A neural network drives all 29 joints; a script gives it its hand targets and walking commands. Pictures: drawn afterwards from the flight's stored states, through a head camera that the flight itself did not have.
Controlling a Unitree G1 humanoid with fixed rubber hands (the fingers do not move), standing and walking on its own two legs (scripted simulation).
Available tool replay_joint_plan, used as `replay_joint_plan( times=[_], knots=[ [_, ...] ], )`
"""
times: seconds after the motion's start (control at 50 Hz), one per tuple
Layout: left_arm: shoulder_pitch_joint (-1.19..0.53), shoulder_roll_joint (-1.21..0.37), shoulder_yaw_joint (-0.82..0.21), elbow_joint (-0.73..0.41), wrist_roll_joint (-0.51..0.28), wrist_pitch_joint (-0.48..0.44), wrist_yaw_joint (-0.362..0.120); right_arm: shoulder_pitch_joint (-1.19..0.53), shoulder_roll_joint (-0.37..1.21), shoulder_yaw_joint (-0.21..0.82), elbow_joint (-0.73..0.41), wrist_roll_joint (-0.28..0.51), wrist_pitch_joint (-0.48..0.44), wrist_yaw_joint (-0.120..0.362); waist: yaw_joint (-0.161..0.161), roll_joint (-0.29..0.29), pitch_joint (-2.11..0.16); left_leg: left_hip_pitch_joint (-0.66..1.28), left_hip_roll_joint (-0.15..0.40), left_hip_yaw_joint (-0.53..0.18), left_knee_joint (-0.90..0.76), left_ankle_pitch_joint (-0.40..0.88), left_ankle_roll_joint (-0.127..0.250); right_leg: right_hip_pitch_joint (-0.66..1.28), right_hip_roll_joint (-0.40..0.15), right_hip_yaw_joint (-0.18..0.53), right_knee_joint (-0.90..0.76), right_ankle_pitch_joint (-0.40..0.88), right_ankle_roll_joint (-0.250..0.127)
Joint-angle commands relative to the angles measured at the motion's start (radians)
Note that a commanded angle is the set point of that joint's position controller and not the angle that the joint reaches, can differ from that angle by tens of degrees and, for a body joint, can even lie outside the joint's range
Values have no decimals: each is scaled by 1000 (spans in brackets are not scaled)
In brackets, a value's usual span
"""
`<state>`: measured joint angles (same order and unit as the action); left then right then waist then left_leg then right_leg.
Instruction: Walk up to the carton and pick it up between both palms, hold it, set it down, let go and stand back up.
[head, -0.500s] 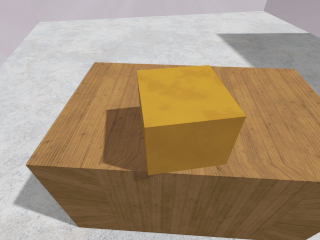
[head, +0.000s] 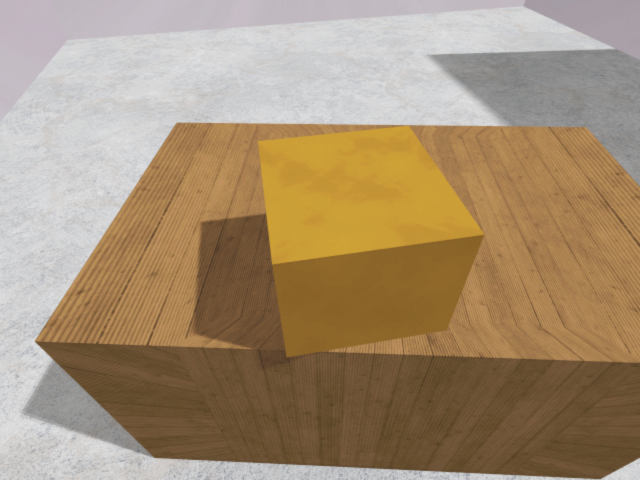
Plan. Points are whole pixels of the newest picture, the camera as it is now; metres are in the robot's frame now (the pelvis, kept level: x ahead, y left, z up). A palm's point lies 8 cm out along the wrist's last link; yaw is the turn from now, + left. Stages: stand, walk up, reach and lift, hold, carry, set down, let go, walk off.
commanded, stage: stand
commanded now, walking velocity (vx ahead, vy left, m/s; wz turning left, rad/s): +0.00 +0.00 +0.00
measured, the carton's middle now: (351, 234) +0.53 -0.01 +0.00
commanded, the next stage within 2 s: none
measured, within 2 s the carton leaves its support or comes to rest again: neither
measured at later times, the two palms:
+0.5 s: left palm out of the picture +0.05 +0.24 -0.13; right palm out of the picture +0.04 -0.25 -0.12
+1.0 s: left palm out of the picture +0.04 +0.24 -0.14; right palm out of the picture +0.04 -0.23 -0.13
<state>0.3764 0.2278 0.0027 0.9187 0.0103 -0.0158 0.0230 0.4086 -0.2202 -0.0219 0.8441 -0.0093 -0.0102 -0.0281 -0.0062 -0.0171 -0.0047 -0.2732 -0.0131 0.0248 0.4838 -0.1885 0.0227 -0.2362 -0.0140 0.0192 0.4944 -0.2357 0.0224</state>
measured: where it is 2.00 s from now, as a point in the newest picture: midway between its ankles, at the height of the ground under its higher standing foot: outside the picture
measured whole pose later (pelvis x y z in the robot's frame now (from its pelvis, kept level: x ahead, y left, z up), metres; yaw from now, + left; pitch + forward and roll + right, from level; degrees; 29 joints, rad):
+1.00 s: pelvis +0.03 +0.00 +0.01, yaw +0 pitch -2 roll +0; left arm 0.30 0.20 -0.03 1.05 0.00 -0.01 0.04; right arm 0.34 -0.19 0.01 0.98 0.00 -0.02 -0.05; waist 0.00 -0.02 0.03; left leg -0.18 -0.02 0.03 0.42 -0.21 0.03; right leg -0.14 -0.02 0.03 0.43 -0.25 0.03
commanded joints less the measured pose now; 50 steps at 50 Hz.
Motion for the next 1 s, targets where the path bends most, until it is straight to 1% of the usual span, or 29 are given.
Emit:
replay_joint_plan(
  times=[0.0,0.04,0.1,0.14,0.18,0.2,0.24,0.28,0.3,0.32,0.34,0.36,0.38,0.44,0.46,0.48,0.5,0.54,0.56,0.58,0.6,0.66,0.74,0.78,0.84,0.9,0.94,0.96,0.98],
  knots=[
    [50,121,20,-33,-4,-9,6,59,-125,-29,-39,-1,-14,-6,0,12,96,-13,107,-141,-132,-126,-5,-59,-64,108,-135,-69,-22],
    [44,128,20,-32,-5,-9,7,54,-130,-29,-34,-1,-13,-7,4,2,90,0,104,-139,-127,-116,-5,-60,-67,113,-141,-65,-22],
    [27,124,13,-25,-6,-9,8,42,-115,-21,-23,2,-15,-7,4,15,92,12,103,-131,-118,-52,-5,-49,-68,112,-138,-10,-23],
    [24,126,11,-20,-8,-7,9,46,-114,-18,-14,2,-14,-9,1,20,90,27,102,-126,-122,-35,-7,-48,-69,112,-137,6,-25],
    [20,124,8,-11,-10,-7,10,48,-119,-20,-5,2,-14,-10,-4,3,68,39,108,-130,-122,-38,-7,-34,-67,107,-135,5,-22],
    [14,123,8,-13,-7,-6,10,42,-119,-18,-6,2,-14,-11,-2,20,78,29,106,-129,-125,-39,-6,-27,-68,108,-134,13,-21],
    [14,121,8,-3,-7,-7,12,38,-113,-18,4,6,-13,-12,1,10,75,37,110,-130,-124,-25,-4,-20,-72,108,-138,27,-24],
    [8,122,5,0,-8,-7,13,40,-108,-11,8,6,-14,-12,1,20,85,34,107,-124,-125,-5,-6,-15,-74,110,-141,35,-24],
    [3,122,5,2,-11,-6,13,35,-109,-12,15,4,-14,-12,4,8,96,36,107,-123,-123,4,-7,-20,-73,108,-143,43,-23],
    [4,120,2,10,-13,-7,13,32,-112,-10,15,4,-14,-13,6,19,93,45,107,-119,-124,4,-8,-21,-73,112,-141,40,-22],
    [3,119,2,13,-13,-6,12,33,-110,-12,19,3,-14,-13,2,12,73,59,110,-122,-125,7,-8,-14,-74,107,-139,45,-23],
    [-4,114,1,17,-13,-6,12,30,-107,-8,18,4,-14,-14,5,14,63,65,111,-123,-124,24,-7,-1,-73,106,-136,62,-23],
    [0,114,1,19,-11,-5,13,27,-111,-10,23,5,-14,-15,5,-4,58,70,111,-123,-125,14,-7,-5,-72,104,-137,51,-21],
    [-8,113,0,32,-11,-5,15,21,-104,-4,32,8,-15,-15,3,4,78,67,110,-114,-124,49,-7,1,-75,103,-138,86,-18],
    [-7,109,-2,39,-12,-5,16,15,-102,-3,40,6,-15,-16,7,22,88,65,110,-113,-127,55,-7,1,-76,105,-141,86,-19],
    [-12,108,-4,43,-12,-4,16,20,-101,-3,44,7,-14,-16,-1,25,106,57,108,-115,-132,49,-8,-1,-77,105,-143,78,-18],
    [-7,104,-4,44,-12,-3,16,18,-103,-4,48,8,-13,-17,4,27,104,59,112,-114,-132,46,-6,3,-76,105,-148,74,-18],
    [-10,110,-4,50,-12,-4,17,15,-106,-1,51,9,-14,-17,4,-2,95,77,112,-115,-128,65,-7,8,-78,102,-149,87,-18],
    [-15,109,-3,53,-11,-4,17,16,-107,-3,54,8,-15,-17,5,-4,70,86,112,-116,-125,78,-6,23,-78,94,-147,97,-18],
    [-19,107,-7,53,-13,-5,18,13,-105,-1,56,8,-16,-16,4,-10,56,89,110,-113,-127,75,-9,28,-77,97,-146,96,-19],
    [-15,99,-6,58,-11,-4,18,7,-103,0,57,8,-16,-17,7,11,72,88,109,-108,-132,62,-8,15,-77,95,-148,88,-15],
    [-19,109,-8,68,-12,-2,20,11,-90,5,72,8,-15,-19,3,-1,73,90,111,-113,-138,71,-8,25,-79,93,-144,98,-18],
    [-23,99,-12,80,-14,-1,21,-4,-95,7,86,8,-13,-21,6,13,94,85,110,-111,-138,76,-9,18,-78,100,-151,107,-13],
    [-20,97,-11,85,-13,0,21,0,-97,5,90,8,-13,-20,3,28,93,88,110,-108,-147,66,-10,19,-79,95,-149,87,-12],
    [-14,96,-12,96,-12,1,22,-6,-88,11,93,12,-15,-21,8,20,89,91,113,-113,-148,85,-7,30,-82,97,-151,98,-13],
    [-22,91,-13,101,-11,0,23,-3,-90,8,98,10,-15,-22,3,5,87,103,113,-115,-153,63,-10,20,-79,91,-154,88,-13],
    [-16,89,-12,101,-12,0,23,-5,-92,5,103,10,-14,-22,9,0,77,104,112,-114,-157,54,-9,26,-78,92,-155,83,-14],
    [-22,94,-12,104,-12,1,25,-1,-87,8,103,9,-14,-21,3,0,80,97,113,-115,-159,56,-10,29,-79,86,-153,81,-12],
    [-20,90,-11,110,-11,1,25,-5,-89,7,110,9,-14,-22,6,8,87,93,112,-114,-162,47,-9,26,-78,92,-152,76,-11]
  ],
)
